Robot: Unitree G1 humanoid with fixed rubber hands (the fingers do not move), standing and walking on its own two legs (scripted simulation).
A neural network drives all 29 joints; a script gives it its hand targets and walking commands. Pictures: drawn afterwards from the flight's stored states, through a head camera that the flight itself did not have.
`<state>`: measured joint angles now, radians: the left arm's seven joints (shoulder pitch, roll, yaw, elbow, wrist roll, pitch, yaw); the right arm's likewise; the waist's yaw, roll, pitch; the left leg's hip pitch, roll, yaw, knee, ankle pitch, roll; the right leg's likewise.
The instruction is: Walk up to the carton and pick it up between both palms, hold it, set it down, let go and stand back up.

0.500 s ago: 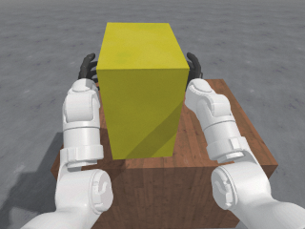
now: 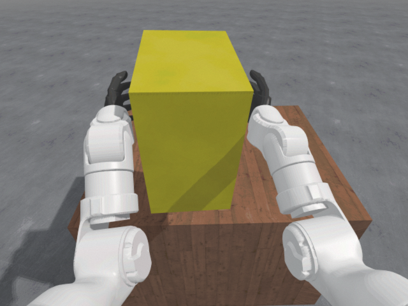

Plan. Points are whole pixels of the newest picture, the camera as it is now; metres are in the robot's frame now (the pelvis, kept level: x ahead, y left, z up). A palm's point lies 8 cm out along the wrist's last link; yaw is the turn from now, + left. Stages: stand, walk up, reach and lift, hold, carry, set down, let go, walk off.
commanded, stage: hold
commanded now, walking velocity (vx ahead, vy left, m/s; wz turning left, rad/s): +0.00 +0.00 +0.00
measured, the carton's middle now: (188, 122) +0.41 +0.01 +0.20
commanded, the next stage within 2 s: set down in 0.58 s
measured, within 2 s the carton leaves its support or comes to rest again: neither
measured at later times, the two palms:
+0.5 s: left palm (116, 113) +0.37 +0.13 +0.25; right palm (258, 112) +0.37 -0.12 +0.24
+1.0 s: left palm (123, 107) +0.41 +0.13 +0.25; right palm (256, 112) +0.39 -0.13 +0.23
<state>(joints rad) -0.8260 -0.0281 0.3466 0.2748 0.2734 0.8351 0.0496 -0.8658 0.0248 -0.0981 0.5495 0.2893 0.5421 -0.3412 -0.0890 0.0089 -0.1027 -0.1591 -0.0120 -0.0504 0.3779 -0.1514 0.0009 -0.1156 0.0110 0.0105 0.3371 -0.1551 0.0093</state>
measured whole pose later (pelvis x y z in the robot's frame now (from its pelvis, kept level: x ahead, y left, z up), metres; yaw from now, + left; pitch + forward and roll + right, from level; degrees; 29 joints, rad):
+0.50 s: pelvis +0.00 +0.00 +0.00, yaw +0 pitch -4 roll -1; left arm -0.83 -0.03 0.35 0.27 0.27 0.84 0.05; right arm -0.87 0.02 -0.10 0.55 0.29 0.54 -0.34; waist -0.09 0.01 -0.10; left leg -0.16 -0.01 -0.05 0.38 -0.15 0.00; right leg -0.12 0.01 0.01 0.34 -0.15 0.01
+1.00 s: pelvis +0.00 +0.00 +0.00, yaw +0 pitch -7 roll -1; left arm -0.98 -0.03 0.39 0.59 0.49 0.56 -0.03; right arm -0.90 0.05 -0.21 0.82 0.03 0.18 -0.22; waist -0.09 -0.10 -0.01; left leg -0.06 -0.01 -0.05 0.34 -0.15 0.00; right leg -0.02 0.01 0.01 0.31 -0.15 0.01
